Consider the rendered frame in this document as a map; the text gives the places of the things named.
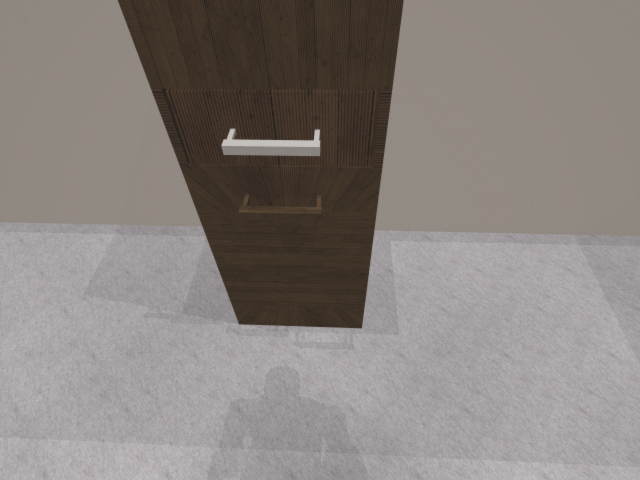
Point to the handle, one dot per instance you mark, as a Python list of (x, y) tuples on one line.
[(271, 147), (280, 213)]

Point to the cabinet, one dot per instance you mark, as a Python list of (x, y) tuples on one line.
[(311, 273)]

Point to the drawer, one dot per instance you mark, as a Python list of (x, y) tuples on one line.
[(345, 118)]

